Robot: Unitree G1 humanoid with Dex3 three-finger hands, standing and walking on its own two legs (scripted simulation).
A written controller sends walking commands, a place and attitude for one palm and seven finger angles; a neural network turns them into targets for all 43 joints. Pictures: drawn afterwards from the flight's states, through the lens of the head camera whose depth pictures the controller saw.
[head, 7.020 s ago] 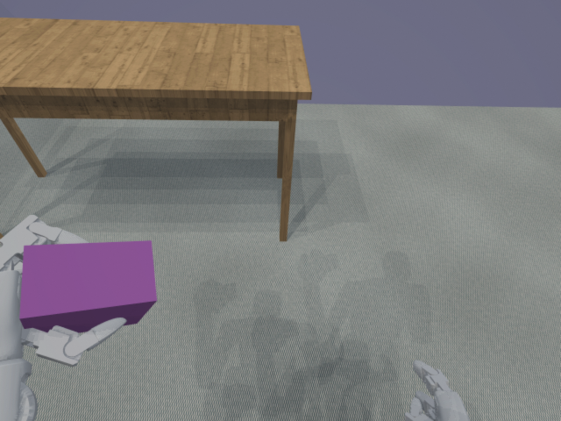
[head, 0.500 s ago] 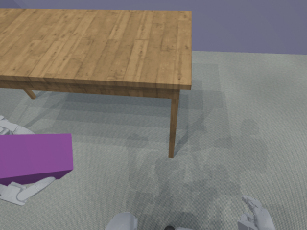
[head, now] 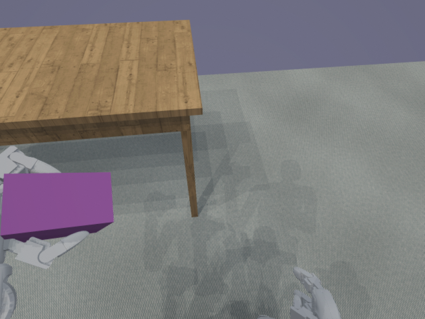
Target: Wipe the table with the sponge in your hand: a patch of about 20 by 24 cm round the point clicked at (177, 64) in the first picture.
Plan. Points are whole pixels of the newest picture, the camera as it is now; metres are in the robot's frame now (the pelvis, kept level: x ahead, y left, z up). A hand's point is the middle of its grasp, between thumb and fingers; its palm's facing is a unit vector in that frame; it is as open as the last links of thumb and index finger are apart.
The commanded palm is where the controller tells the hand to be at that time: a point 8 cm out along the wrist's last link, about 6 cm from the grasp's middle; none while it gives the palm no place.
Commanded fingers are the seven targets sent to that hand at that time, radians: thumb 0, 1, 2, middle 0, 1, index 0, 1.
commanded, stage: turn to face it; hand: left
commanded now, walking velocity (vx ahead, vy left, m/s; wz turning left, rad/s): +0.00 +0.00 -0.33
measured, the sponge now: (73, 207) +0.22 +0.22 +0.16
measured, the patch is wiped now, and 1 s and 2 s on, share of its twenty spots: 0.00 0.00 0.00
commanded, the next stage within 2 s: take the last steps up to it in 0.16 s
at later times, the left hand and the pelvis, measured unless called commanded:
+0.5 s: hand (104, 217) +0.20 +0.17 +0.17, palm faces +0.28 -0.83 -0.49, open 10.5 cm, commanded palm +0.16 +0.21 +0.18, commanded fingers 0.00 0.10 1.30 -1.20 -1.60 -1.20 -1.60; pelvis -0.03 -0.05 +0.00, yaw -5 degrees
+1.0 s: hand (132, 192) +0.25 +0.15 +0.16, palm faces +0.26 -0.81 -0.53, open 10.5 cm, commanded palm +0.20 +0.21 +0.18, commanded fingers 0.00 0.10 1.30 -1.20 -1.60 -1.20 -1.60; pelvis +0.02 -0.06 +0.01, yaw -4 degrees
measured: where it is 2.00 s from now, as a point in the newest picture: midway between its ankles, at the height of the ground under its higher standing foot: outside the picture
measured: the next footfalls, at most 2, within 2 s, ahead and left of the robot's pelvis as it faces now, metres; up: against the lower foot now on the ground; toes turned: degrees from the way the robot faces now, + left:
right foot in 0.06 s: +0.06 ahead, -0.13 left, +0.00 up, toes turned -6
left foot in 0.48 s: +0.02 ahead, +0.06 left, +0.00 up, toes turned -1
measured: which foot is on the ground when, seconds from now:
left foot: down 0.00-0.08, up 0.10-0.46, down 0.48-0.78, up 0.80-1.00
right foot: up 0.00-0.04, down 0.06-0.50, up 0.52-0.74, down 0.76-1.00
